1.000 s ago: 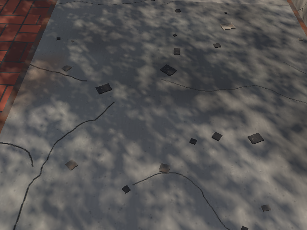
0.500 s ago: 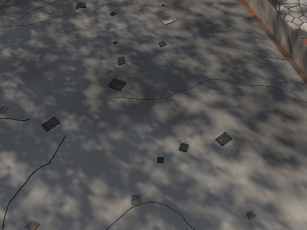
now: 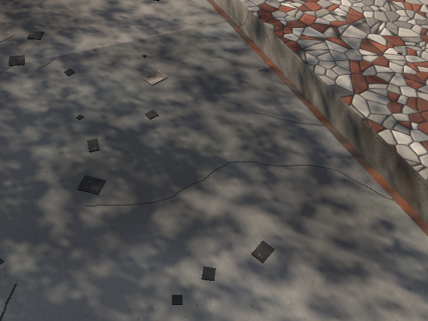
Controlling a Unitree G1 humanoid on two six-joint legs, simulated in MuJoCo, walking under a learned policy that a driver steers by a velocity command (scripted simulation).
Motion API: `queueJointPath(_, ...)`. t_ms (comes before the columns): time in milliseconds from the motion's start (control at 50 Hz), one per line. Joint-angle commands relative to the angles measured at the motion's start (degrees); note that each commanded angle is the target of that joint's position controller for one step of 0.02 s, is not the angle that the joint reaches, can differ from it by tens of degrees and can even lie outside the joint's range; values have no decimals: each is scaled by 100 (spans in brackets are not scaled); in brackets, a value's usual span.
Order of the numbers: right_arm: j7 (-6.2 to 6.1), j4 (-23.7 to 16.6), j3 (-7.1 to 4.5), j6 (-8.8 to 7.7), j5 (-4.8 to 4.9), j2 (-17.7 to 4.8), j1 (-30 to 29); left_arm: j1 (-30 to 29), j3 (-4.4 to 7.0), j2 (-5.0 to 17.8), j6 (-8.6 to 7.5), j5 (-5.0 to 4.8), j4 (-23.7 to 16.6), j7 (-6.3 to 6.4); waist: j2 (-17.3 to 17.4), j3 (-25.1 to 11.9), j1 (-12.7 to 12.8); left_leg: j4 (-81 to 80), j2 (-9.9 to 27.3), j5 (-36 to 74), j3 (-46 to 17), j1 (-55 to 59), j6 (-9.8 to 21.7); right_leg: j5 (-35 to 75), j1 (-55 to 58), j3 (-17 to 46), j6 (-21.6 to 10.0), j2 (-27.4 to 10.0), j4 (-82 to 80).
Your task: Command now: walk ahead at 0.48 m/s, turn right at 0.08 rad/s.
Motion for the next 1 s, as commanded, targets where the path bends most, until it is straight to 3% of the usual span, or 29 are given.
queueJointPath(20, -50, -244, -200, -46, 46, -963, -65, -1012, -49, 10, -153, -21, -641, -60, 933, 361, -105, -809, 1087, 1348, -816, 274, 795, 690, -394, -177, 87, 24, -979)
queueJointPath(100, -53, -51, -210, 28, 92, -1088, 286, -1561, -64, 31, -203, -102, -756, -199, 883, 548, -257, -717, 1292, 1521, -774, 414, 807, 892, -9, -276, 15, 147, -1747)
queueJointPath(140, -65, 25, -231, 82, 115, -1146, 355, -1685, -46, 104, -235, -118, -814, -259, 912, 607, -188, -578, 1459, 1893, -818, 674, 766, 672, 98, -264, -143, 188, -1984)
queueJointPath(180, -90, 51, -276, 128, 121, -1266, 301, -1409, 29, 293, -249, -95, -752, -268, 987, 402, 92, -142, 1500, 3211, -713, 881, 656, 357, 734, -346, -357, 337, -2177)
queueJointPath(200, -106, 45, -292, 148, 140, -1315, 222, -877, 118, 458, -241, -60, -607, -232, 975, 27, 440, 474, 1382, 4279, -512, 823, 555, 414, 1606, -482, -524, 481, -2327)
queueJointPath(220, -117, 1, -268, 151, 110, -1274, 170, -6, 241, 708, -216, -39, -361, -167, 894, -564, 884, 1464, 1149, 4616, -303, 381, 409, 622, 2966, -435, -731, 408, -2321)
queueJointPath(240, -130, -209, -165, 113, -61, -1019, 87, 1154, 347, 1117, -165, 38, -141, -76, 221, -1512, 1310, 3262, 846, 2824, -136, -946, 233, 881, 4904, 814, -1117, -752, -1968)
queueJointPath(260, -86, -270, 53, -2, -15, -277, 866, 1250, 363, 1393, -146, 67, -43, -108, -1435, -2335, 860, 5132, -165, -1691, -235, -2971, -86, -433, 6416, 3535, -1978, -2096, -2639)
queueJointPath(280, -49, -193, -114, -91, 151, -948, 447, 1246, 245, 816, -116, 32, -37, -83, -861, -1998, 1131, 5707, 93, -1812, -794, -3547, -58, -1116, 6049, 3718, -1825, -1968, -3037)
queueJointPath(300, -27, -379, -194, -124, 274, -1140, -156, 882, 172, 646, -115, 6, 2, -48, -591, -1003, 1073, 5707, 334, -1317, -624, -3829, -41, -726, 5232, 2704, -1577, -1755, -3161)
queueJointPath(320, -48, -411, -182, -131, 240, -1049, -432, 558, 136, 558, -130, 26, 22, -48, -141, -547, 894, 5455, 558, -844, -505, -3631, -61, -126, 4419, 2052, -1429, -1493, -3340)
queueJointPath(340, -60, -423, -204, -101, 156, -970, -543, 299, 112, 438, -158, 73, 49, -71, -63, -237, 708, 5183, 689, -550, -475, -3449, -100, 256, 3808, 1612, -1362, -1291, -3540)
queueJointPath(380, -61, -326, -193, 60, 163, -709, -273, 46, 96, 270, -262, 116, 135, -94, -266, -91, 398, 4958, 837, -214, -526, -2904, -155, 539, 3102, 1008, -1308, -1095, -3958)
queueJointPath(420, -75, -362, -180, 185, 148, -547, -321, -25, 126, 301, -357, 83, 289, -95, -192, 141, 285, 4762, 862, -38, -548, -2945, -235, 905, 2735, 560, -1327, -1107, -4213)
queueJointPath(480, -64, -554, -187, 206, 102, -531, -766, 40, 181, 452, -392, 123, 489, -40, -67, 356, 338, 4025, 842, 840, -643, -3312, -292, 1252, 2750, -29, -1256, -1047, -4364)
queueJointPath(540, 57, -718, -136, 140, 97, -455, -1327, 73, 200, 584, -370, 99, 595, 16, 18, 482, 523, 2832, 741, 1837, -315, -3051, -215, 1327, 2767, -638, -1063, -861, -4439)
queueJointPath(640, 233, -1200, -94, 142, 102, -444, -2224, 592, 281, 846, -195, -25, 910, 77, 156, 700, 842, 1917, 642, 1664, 14, -3404, 24, 1616, 3856, -934, -942, -1224, -4183)
queueJointPath(680, 297, -1366, -136, 156, 99, -533, -2294, 611, 313, 954, -87, -63, 959, 105, 61, 609, 760, 1775, 465, 1113, 253, -3279, 185, 2619, 4244, -1079, -825, -1313, -3743)
queueJointPath(720, 317, -1386, -265, 200, 92, -760, -1865, 542, 354, 1126, 16, -73, 932, 163, -190, 159, 443, 1824, 48, 470, 628, -2454, 412, 4538, 4396, -1251, -680, -1278, -2753)
queueJointPath(740, 291, -1239, -404, 216, 105, -979, -1141, 466, 350, 1151, 73, -77, 906, 196, -178, -240, 17, 1640, -210, 474, 733, -1471, 582, 4953, 4152, -1385, -555, -1142, -1730)
queueJointPath(760, 202, -1000, -606, 254, 122, -1352, -144, 468, 290, 1050, 70, -47, 847, 236, 67, -752, -471, 1392, -191, 710, 344, 192, 834, 4168, 3154, -1450, -333, -916, -270)
queueJointPath(780, 110, -959, -769, 268, 156, -2069, 140, 1004, 45, 327, -55, 148, 551, 156, 1517, -1338, -71, 1252, 1338, 128, -2514, 2485, 1805, -221, 484, -1348, 66, -30, 1999)
queueJointPath(800, 123, -1159, -655, 196, 139, -1823, 195, 768, -21, 375, -294, 94, 504, 64, 1276, -2235, -165, 211, 2017, -536, -4813, 3129, 2322, -2655, -470, 38, 78, 601, 2915)
queueJointPath(820, 147, -1124, -532, 139, 66, -1442, 70, 77, 100, 784, -425, -159, 324, -11, 859, -1594, -349, -23, 1854, -455, -4061, 2742, 1935, -2222, -1005, 398, -54, 254, 3008)
queueJointPath(840, 143, -1134, -491, 102, 67, -1303, -241, -142, 63, 724, -498, -188, 225, -13, 577, -909, -150, -51, 1633, -71, -3295, 1883, 1723, -1715, -1015, 312, -139, 16, 2574)
queueJointPath(860, 132, -1195, -439, 100, 78, -1134, -648, -156, 73, 691, -510, -51, 280, 35, 241, -466, 120, -99, 1388, 515, -2681, 1009, 1551, -1382, -717, 270, -111, -200, 2043)
queueJointPath(900, 92, -1373, -362, 95, -9, -921, -1064, 40, 135, 737, -379, 70, 329, 59, 488, -229, 484, -345, 1075, 1327, -2135, -38, 1471, -1002, 35, 287, 7, -389, 1521)
queueJointPath(940, 40, -1364, -386, 69, 14, -992, -1070, 115, 110, 587, -263, 126, 344, 70, 507, -179, 568, -462, 948, 1845, -1794, -513, 1523, -774, 228, 164, 204, -354, 1123)
queueJointPath(1000, -69, -1253, -437, 77, 51, -1153, -823, -483, 34, 401, -210, 142, 166, 92, 534, 39, 396, -490, 702, 1836, -1403, -845, 1364, 167, 199, 92, 409, -202, -59)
